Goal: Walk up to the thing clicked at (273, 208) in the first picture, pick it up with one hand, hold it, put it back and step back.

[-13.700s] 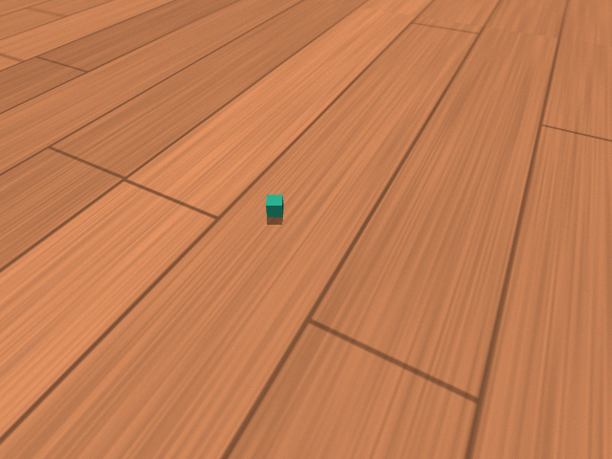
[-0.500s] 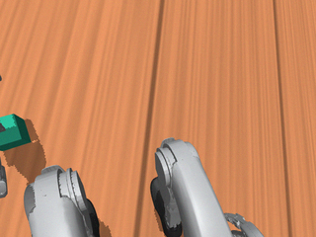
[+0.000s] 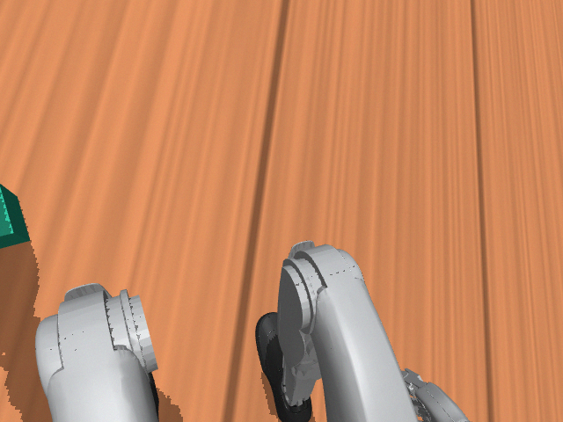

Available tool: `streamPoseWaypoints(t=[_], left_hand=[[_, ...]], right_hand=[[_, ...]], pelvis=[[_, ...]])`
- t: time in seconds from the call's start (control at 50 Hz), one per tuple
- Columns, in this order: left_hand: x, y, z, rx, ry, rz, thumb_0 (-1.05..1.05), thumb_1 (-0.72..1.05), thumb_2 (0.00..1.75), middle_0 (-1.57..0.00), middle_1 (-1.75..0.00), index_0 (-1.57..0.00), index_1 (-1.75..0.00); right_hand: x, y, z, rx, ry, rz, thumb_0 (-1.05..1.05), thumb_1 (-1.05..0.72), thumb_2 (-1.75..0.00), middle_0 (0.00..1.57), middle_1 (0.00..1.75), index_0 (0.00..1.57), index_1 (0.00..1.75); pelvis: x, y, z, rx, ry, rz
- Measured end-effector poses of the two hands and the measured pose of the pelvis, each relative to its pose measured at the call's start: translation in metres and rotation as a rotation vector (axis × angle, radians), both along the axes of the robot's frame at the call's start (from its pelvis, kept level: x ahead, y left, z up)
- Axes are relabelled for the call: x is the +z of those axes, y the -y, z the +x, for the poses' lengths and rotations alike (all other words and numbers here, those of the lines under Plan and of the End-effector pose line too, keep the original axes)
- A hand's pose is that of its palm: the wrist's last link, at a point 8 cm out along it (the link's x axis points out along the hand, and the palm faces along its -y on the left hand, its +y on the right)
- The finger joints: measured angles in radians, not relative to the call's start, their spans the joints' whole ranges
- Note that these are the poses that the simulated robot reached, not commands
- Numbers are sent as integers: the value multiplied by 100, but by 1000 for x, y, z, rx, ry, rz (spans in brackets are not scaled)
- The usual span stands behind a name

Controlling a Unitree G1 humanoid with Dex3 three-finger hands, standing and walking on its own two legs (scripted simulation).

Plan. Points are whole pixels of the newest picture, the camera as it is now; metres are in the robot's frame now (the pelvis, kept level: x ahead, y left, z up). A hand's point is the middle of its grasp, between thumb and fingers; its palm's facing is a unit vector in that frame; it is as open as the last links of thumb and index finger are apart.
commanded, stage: rest palm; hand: left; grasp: from above
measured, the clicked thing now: out of the picture +0.43 +0.34 -0.27
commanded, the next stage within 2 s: close in 0.56 s
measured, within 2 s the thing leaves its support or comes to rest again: neither
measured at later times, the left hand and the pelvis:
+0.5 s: hand out of the picture +0.42 +0.35 -0.23, palm faces -0.45 -0.18 -0.87, open 14.3 cm; pelvis +0.00 +0.00 +0.00, yaw -2 degrees
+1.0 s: hand out of the picture +0.42 +0.33 -0.24, palm faces -0.41 -0.12 -0.90, open 12.7 cm; pelvis +0.00 +0.01 -0.01, yaw -3 degrees
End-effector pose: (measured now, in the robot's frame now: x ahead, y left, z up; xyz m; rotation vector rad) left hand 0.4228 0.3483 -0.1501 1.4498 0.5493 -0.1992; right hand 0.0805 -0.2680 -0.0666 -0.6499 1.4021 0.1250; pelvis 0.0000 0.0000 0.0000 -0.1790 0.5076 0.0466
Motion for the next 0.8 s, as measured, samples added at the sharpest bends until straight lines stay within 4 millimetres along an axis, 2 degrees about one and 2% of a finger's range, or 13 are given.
streamPoseWaypoints(t=[0.1,0.26,0.4,0.56,0.7,0.8], left_hand=[[-11,9,8,8,24,7,0,-53,101,-8,-98,-7,-98],[-20,16,16,52,41,29,0,-52,99,-7,-99,-7,-98],[-21,5,9,129,13,33,0,-52,97,-7,-99,-7,-98],[-25,-3,0,128,-34,1,0,-52,98,-7,-99,-7,-98],[-30,6,-1,56,-13,-34,0,-52,98,-8,-99,-7,-98],[-32,15,1,5,20,-25,0,-44,95,-13,-97,-12,-96]], right_hand=[[-1,-5,4,34,12,27,0,-89,-89,20,30,20,30],[-5,-13,-10,21,-22,83,0,-89,-89,20,30,20,30],[-8,-18,-18,-2,-38,113,0,-90,-89,20,30,20,30],[-3,-16,-22,7,-54,102,0,-90,-89,20,30,20,30],[5,-9,-23,33,-66,69,0,-89,-89,20,30,20,30],[9,-7,-19,63,-56,56,0,-89,-89,20,30,20,30]], pelvis=[[-3,0,2,-8,5,-6],[-5,-2,5,-22,2,-15],[-3,-2,6,-28,0,-18],[-3,-2,4,-23,16,-21],[-4,-2,3,-26,37,-29],[-6,-3,1,-31,44,-34]])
